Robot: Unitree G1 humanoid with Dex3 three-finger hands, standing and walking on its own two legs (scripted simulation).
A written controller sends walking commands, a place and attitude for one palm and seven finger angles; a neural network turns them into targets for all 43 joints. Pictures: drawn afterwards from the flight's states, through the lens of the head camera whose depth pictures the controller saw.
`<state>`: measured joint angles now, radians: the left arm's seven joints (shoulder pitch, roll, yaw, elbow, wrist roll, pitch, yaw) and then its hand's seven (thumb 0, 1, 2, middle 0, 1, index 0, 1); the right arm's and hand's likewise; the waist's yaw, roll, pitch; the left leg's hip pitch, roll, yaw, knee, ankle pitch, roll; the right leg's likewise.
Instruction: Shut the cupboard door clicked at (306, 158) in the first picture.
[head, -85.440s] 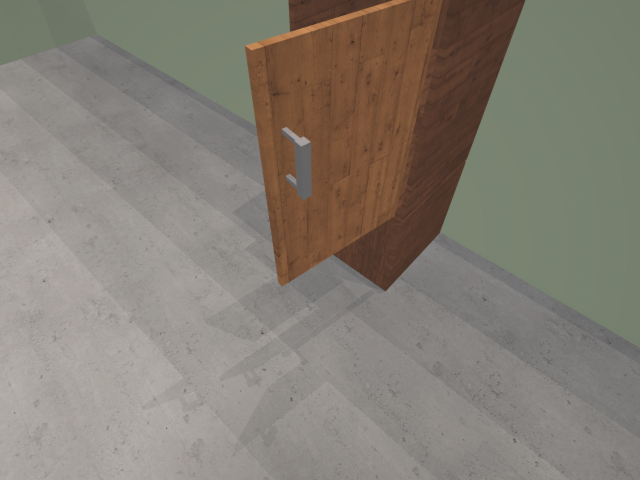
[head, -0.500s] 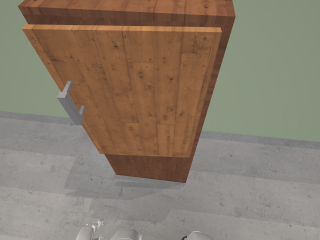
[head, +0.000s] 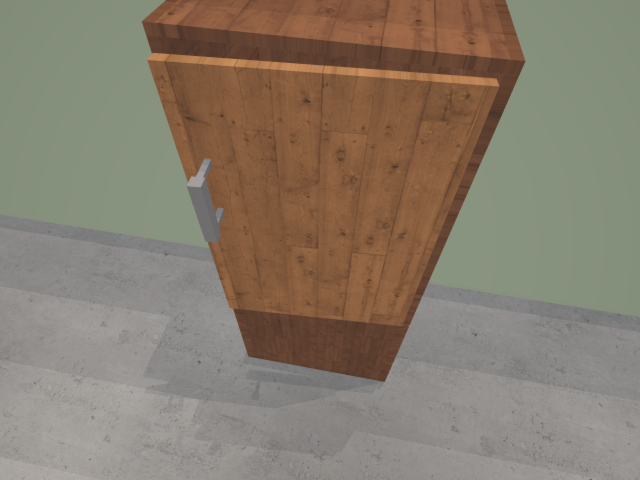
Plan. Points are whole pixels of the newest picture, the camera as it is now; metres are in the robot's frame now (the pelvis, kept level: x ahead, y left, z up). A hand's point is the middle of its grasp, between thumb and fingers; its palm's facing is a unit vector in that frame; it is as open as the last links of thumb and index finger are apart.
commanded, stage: come to a stop and stand still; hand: left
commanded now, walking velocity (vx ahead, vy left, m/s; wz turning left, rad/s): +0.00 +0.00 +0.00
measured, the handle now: (209, 201) +0.47 +0.22 +0.05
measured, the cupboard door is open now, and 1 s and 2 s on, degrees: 4 4 4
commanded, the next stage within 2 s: look again from close up in 0.46 s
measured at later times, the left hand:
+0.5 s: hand out of the picture -0.03 +0.15 -0.17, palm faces +0.02 -0.99 -0.16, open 7.4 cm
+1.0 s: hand out of the picture +0.01 +0.19 -0.17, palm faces +0.03 -0.98 -0.22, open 7.4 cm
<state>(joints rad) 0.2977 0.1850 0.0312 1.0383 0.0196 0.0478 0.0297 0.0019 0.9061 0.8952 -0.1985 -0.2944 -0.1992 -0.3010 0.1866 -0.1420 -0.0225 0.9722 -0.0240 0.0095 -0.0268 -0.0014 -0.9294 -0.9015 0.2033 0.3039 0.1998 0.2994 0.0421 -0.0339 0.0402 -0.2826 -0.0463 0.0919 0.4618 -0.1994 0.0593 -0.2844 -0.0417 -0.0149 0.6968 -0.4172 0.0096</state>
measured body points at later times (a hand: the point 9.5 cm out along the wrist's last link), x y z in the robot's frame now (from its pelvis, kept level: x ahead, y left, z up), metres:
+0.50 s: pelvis -0.02 -0.01 +0.01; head -0.01 -0.01 +0.46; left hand -0.03 +0.20 -0.16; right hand -0.06 -0.22 -0.15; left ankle +0.03 +0.09 -0.74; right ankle -0.04 -0.11 -0.74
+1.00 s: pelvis -0.03 +0.01 +0.00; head -0.05 +0.01 +0.45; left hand +0.01 +0.24 -0.15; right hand +0.03 -0.23 -0.14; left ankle +0.03 +0.09 -0.74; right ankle -0.04 -0.11 -0.73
